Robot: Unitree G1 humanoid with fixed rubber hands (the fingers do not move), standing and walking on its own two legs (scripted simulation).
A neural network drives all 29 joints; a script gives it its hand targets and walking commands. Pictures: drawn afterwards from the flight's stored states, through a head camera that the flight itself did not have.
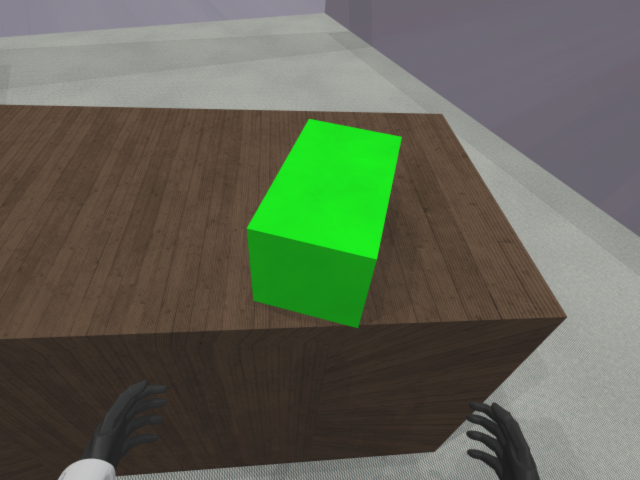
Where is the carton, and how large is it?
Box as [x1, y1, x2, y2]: [247, 119, 401, 327]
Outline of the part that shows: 309,119 247,227 253,300 357,327 377,256 401,137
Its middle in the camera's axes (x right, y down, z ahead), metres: +0.02 -0.04 +0.63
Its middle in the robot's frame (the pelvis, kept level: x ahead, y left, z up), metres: +0.51 -0.02 +0.05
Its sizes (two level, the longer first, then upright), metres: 0.295 0.168 0.160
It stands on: a pedestal, 0.75 m high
